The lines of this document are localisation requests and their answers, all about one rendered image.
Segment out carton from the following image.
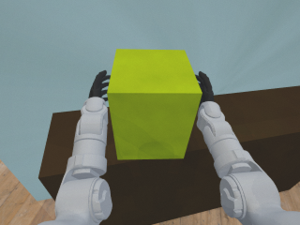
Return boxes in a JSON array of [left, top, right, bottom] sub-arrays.
[[107, 49, 203, 160]]

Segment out robot left forearm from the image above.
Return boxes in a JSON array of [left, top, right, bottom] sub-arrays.
[[54, 97, 109, 216]]

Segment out robot right forearm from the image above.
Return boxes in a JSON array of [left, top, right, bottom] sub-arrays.
[[196, 101, 281, 205]]

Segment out left robot hand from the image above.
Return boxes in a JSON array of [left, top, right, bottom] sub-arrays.
[[88, 70, 111, 101]]

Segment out pedestal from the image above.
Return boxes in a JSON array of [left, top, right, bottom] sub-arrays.
[[38, 85, 300, 225]]

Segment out robot left upper arm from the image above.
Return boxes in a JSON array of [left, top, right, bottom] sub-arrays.
[[38, 177, 113, 225]]

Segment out robot right upper arm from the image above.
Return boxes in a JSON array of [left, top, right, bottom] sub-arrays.
[[219, 171, 300, 225]]

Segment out right robot hand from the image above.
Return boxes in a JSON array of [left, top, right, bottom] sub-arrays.
[[195, 71, 215, 108]]

